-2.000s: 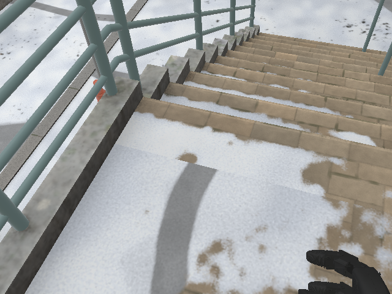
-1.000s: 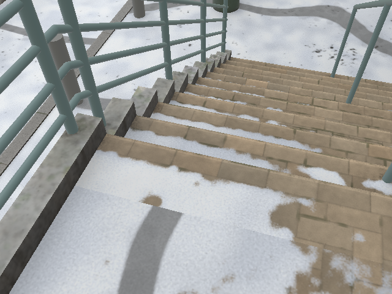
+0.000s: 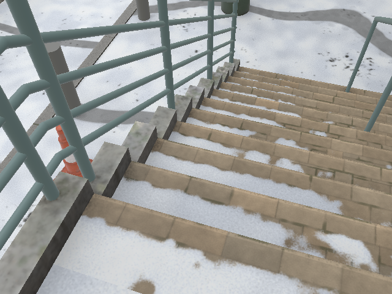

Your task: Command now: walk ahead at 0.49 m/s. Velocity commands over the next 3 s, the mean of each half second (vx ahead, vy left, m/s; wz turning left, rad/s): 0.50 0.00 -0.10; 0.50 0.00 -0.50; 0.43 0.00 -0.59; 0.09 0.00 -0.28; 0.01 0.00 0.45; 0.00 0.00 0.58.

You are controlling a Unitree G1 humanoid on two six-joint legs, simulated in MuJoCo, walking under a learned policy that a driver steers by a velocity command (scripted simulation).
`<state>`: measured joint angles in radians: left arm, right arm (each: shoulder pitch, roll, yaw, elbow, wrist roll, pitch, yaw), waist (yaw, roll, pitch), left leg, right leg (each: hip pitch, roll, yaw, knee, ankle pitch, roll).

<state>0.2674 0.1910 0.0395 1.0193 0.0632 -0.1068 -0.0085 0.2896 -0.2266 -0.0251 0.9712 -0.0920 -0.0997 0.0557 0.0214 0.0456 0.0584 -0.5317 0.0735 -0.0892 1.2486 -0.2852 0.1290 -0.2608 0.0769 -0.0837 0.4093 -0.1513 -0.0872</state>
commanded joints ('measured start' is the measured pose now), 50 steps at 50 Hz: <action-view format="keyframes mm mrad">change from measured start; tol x32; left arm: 1 -31 29 -10 -43 7 -39 3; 19 360 -12 -24 -40 4 -24 -52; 42 -200 65 28 -234 -15 29 -55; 50 284 135 93 -22 -12 -42 -25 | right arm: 1 58 18 20 -46 -11 16 6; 15 -385 -40 0 -198 31 46 -17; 20 324 -144 -41 2 15 16 -38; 50 -83 -60 -16 -127 33 -40 -41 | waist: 1 -42 -80 -10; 16 -5 -111 -28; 19 -123 182 -522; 23 -54 -31 -63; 43 -6 -14 -3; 47 74 -351 -443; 50 111 -59 -100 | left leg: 1 -168 83 -27 -1 101 9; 14 -165 -9 88 -751 241 -37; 17 232 -74 149 -776 310 34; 19 1099 271 -309 -760 531 342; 21 810 323 -414 -987 101 188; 25 404 238 -55 -1097 271 100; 45 566 215 352 -660 879 39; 46 303 129 355 -370 599 -60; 47 -72 -67 253 -97 -329 -168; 50 -307 1 -12 101 -222 -111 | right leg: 1 -14 -283 291 -306 -73 -182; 17 304 -261 139 -45 746 -82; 20 -380 -12 151 717 -420 57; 21 -468 -94 219 820 -359 18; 34 -415 -204 111 414 248 32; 45 -26 -24 -20 162 22 -30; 47 715 -343 681 64 545 -429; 50 387 -331 564 -22 304 -289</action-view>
